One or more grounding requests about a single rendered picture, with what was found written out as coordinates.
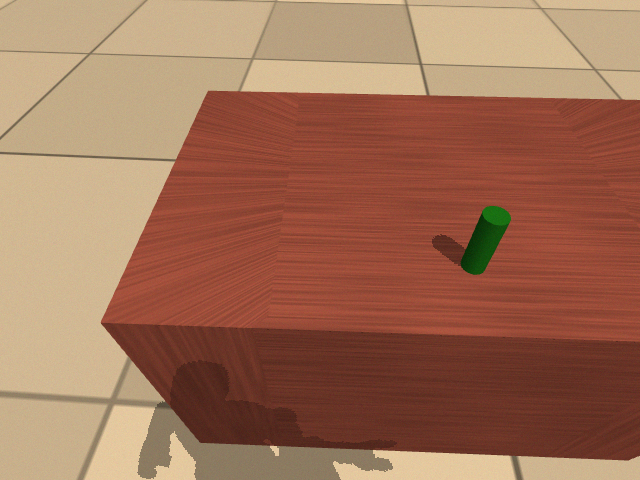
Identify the can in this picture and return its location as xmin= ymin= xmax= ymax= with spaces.
xmin=461 ymin=206 xmax=511 ymax=275

